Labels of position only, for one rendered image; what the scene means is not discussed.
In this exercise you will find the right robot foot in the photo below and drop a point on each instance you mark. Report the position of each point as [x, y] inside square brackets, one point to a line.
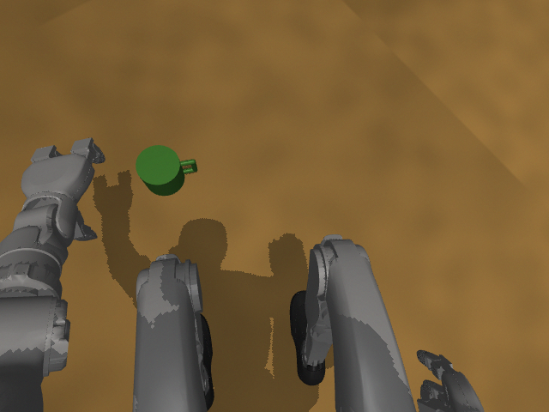
[308, 374]

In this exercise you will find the mug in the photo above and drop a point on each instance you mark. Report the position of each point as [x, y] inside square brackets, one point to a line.
[161, 170]

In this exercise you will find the left robot hand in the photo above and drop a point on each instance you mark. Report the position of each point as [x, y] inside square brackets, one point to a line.
[69, 174]

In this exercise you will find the left robot foot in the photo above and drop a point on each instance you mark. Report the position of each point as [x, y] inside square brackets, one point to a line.
[206, 363]

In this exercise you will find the right robot hand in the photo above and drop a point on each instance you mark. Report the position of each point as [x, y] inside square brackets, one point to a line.
[456, 394]

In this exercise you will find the left robot arm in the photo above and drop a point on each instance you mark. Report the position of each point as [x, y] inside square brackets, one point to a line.
[34, 331]

